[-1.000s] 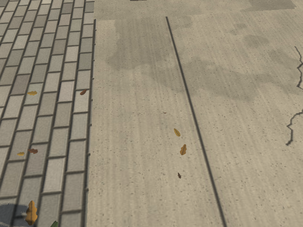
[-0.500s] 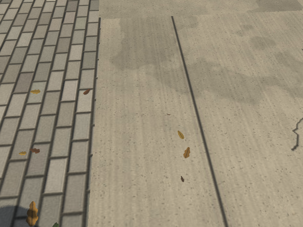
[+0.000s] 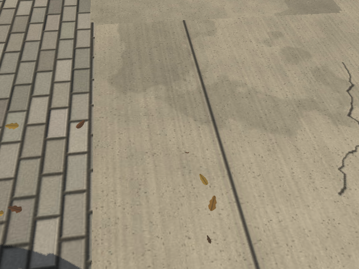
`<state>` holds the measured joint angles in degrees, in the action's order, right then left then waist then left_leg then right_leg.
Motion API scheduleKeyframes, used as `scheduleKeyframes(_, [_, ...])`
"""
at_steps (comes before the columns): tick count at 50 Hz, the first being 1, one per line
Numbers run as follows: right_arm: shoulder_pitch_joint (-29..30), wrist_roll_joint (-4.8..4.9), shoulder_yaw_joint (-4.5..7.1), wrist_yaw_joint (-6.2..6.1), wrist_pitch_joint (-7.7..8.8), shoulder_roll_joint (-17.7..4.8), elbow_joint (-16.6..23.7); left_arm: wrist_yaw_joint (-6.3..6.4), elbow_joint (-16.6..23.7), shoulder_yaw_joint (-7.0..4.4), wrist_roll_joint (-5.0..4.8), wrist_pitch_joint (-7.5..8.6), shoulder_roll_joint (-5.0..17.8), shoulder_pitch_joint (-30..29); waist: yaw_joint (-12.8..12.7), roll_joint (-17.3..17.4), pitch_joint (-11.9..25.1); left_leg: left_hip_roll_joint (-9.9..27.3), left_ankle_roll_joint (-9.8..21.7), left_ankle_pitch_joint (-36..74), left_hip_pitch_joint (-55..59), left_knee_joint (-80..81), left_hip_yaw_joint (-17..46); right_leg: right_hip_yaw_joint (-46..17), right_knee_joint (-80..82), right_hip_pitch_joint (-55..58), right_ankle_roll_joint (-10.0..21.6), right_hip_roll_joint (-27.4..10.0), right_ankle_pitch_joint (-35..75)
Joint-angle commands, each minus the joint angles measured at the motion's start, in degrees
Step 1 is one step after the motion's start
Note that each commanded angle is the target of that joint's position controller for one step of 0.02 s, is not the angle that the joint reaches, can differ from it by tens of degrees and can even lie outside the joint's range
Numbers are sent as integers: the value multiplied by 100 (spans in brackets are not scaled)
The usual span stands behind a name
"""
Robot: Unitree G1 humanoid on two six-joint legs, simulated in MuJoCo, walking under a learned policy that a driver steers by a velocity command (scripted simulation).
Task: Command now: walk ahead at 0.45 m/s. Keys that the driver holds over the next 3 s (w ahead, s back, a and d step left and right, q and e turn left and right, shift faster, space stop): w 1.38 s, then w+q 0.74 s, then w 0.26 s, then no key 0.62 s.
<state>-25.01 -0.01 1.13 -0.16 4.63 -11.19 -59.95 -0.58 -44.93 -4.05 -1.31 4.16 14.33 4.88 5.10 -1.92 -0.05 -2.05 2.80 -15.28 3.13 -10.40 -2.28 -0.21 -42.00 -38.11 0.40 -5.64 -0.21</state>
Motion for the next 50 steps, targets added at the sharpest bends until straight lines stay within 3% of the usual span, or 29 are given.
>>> scheduleKeyframes(1, [-245, 57, 191, -61, 36, -1047, 168, -99, 591, 65, -35, 107, 136, -1041, 48, 651, -753, 1414, 755, 1650, -491, 513, 653, 211, 708, -33, 12, 201, 443])
scheduleKeyframes(5, [-249, 96, 257, -69, -27, -1133, 133, -226, 710, 47, -38, 172, 318, -1231, -166, 712, -718, 1702, 638, 2656, 190, 30, 555, 181, 1174, 212, 333, 315, 6])
scheduleKeyframes(7, [-90, 70, 318, -74, -76, -1295, 192, -209, 531, -94, -14, 177, 622, -502, -651, 929, -98, 1662, 506, 4724, 329, -950, 424, 407, 1166, 1400, 565, 658, -325])
scheduleKeyframes(8, [6, 36, 300, -75, -123, -1244, 238, -162, 211, -231, -28, 158, 858, 527, -1166, 906, 504, 1409, 353, 5245, -15, -2103, 233, 491, 1216, 2725, 749, 799, -296])
scheduleKeyframes(9, [29, -42, 221, -75, -130, -1071, 388, -87, -56, -336, 37, 130, 1218, 1677, -1555, 434, 1325, 1134, 183, 3705, -1448, -3886, 119, -628, 985, 4711, 1098, -164, -456])
scheduleKeyframes(10, [-828, -13, -36, 9, -6, -134, 435, -124, -240, -384, 83, 128, 1618, 2051, -1026, -1282, 2382, -63, -149, -942, -3590, -6053, 298, -3671, 1770, 6588, 2091, -1661, -2020])
scheduleKeyframes(11, [-404, 156, 103, 52, 169, -710, 384, -117, -258, -231, 62, 124, 1034, 1994, -1258, -935, 2222, 38, -38, -1617, -4229, -6809, 1093, -4432, 2544, 6298, 1947, -1618, -2621])
scheduleKeyframes(12, [285, 303, 215, 61, 266, -1085, 676, -97, -221, -150, 47, 144, 839, 1405, -1128, -762, 1135, 350, 58, -1188, -4669, -6933, 912, -3488, 2663, 5412, 1627, -1420, -2315])
scheduleKeyframes(13, [649, 282, 216, 18, 305, -1097, 782, -97, -136, -92, 65, 170, 696, 890, -926, -179, 667, 666, 87, -600, -4446, -6664, 775, -2711, 2805, 4429, 1477, -1222, -1577])
scheduleKeyframes(14, [768, 179, 256, -25, 278, -1042, 797, -126, -123, -49, 123, 205, 549, 589, -716, 66, 352, 860, 66, -254, -4158, -6318, 708, -2129, 2956, 3643, 1383, -998, -935])
scheduleKeyframes(15, [588, 130, 271, -35, 198, -929, 777, -144, -151, -8, 185, 244, 423, 450, -479, -88, 321, 1031, 66, -46, -3749, -6081, 776, -1735, 3107, 3186, 1318, -809, -674])
scheduleKeyframes(16, [462, 120, 262, -38, 113, -788, 758, -165, -205, 3, 178, 262, 371, 425, -375, -158, 282, 1075, 44, 3, -3548, -5901, 765, -1537, 3259, 2927, 1334, -717, -624])
scheduleKeyframes(19, [731, 81, 261, -62, -40, -700, 909, -112, -410, -25, 141, 304, 572, 650, -296, -122, -63, 1178, -111, 282, -3775, -5267, 648, -1081, 3603, 2459, 1441, -665, -434])
scheduleKeyframes(22, [1435, 8, 271, -48, -38, -749, 1162, 1, -553, -52, 131, 262, 743, 973, -466, -28, -270, 1184, -263, 1261, -4280, -4213, 596, -821, 3714, 2624, 1383, -603, -290])
scheduleKeyframes(26, [2285, 41, 199, 34, 30, -623, 1395, 68, -724, -51, 62, 212, 875, 1374, -763, -23, -352, 893, -285, 2237, -3956, -2789, 304, -367, 3676, 2806, 1149, -422, -151])
scheduleKeyframes(30, [2888, 100, 161, 154, 64, -674, 1654, 80, -969, -67, 14, 113, 933, 1788, -950, -53, -479, 771, -194, 1975, -4108, -2164, 317, -399, 3342, 3627, 1100, -720, -111])
scheduleKeyframes(32, [2945, 106, 176, 223, 100, -774, 1757, 97, -1022, -98, 6, 43, 999, 1802, -877, -116, -448, 709, -48, 1520, -4051, -1961, 314, -474, 3067, 4018, 1021, -911, 177])
scheduleKeyframes(34, [2498, 109, 256, 249, 135, -972, 1691, 110, -1003, -125, 12, -25, 1095, 1635, -567, -271, -166, 487, 126, 1096, -3289, -1814, 122, -424, 2509, 4176, 886, -913, 1353])
scheduleKeyframes(35, [1751, 96, 374, 231, 142, -1160, 1470, 112, -978, -101, 24, -63, 1047, 1522, -174, -247, 272, 283, 270, 1095, -2283, -1697, -62, -205, 1642, 4054, 758, -663, 2255])
scheduleKeyframes(36, [646, 60, 523, 180, 140, -1521, 1174, 119, -888, -13, 91, -70, 848, 1533, 228, -14, 1063, 663, 543, 1246, -596, -1921, 338, 47, 220, 3250, 573, -346, 1899])
scheduleKeyframes(37, [-93, -34, 679, 150, 97, -2138, 1019, 57, -791, 191, 131, 38, 195, 2189, 94, 1329, 1985, 2164, 1450, 457, 1801, -1677, 2882, 354, -2139, 848, 120, 564, -337])
scheduleKeyframes(38, [-192, 21, 553, 172, 75, -1729, 994, 27, -884, 191, 72, 187, 297, 2115, 158, 1651, 2354, 2515, 1685, -147, 2123, -741, 4490, -465, -3084, -72, 124, 877, -3199])
scheduleKeyframes(39, [265, 46, 438, 165, 84, -1399, 1060, -4, -751, 38, -98, 280, 859, 1593, 113, 1265, 1496, 2317, 1356, -398, 1468, -657, 3742, -651, -3517, -623, 249, 503, -2973])
scheduleKeyframes(40, [765, 35, 378, 151, 84, -1212, 1196, 11, -641, 36, -137, 313, 888, 1191, -39, 889, 914, 2108, 1164, -96, 597, -555, 2934, -466, -3362, -630, 316, 172, -2426])
scheduleKeyframes(41, [1140, -2, 323, 169, 91, -1031, 1245, 50, -618, 20, -59, 291, 829, 984, -208, 556, 471, 1870, 1067, 339, -249, -336, 2344, -360, -2968, -412, 300, -53, -1971])
scheduleKeyframes(43, [1390, -69, 265, 203, 134, -833, 1241, 86, -676, -3, 23, 135, 632, 1155, -535, 716, 233, 1544, 951, 814, -1123, 33, 1715, -395, -2456, 254, 255, -289, -1486])
scheduleKeyframes(45, [1257, -37, 293, 196, 182, -941, 1145, 101, -683, 19, 52, 26, 456, 1194, -628, 650, 131, 1481, 1041, 1277, -1362, 236, 1365, -332, -2162, 292, 162, -325, -1257])
scheduleKeyframes(47, [1040, -35, 333, 136, 189, -1086, 1038, 119, -543, 7, 96, -3, 477, 827, -581, 514, -24, 1488, 1089, 1650, -1274, 348, 1157, -322, -1598, -88, 50, -349, -788])
scheduleKeyframes(50, [785, -3, 330, 44, 134, -1116, 925, 81, -366, 22, 119, 32, 403, 259, -443, 515, -136, 1346, 955, 1821, -1109, 403, 790, -241, -524, -234, -32, -275, 117])
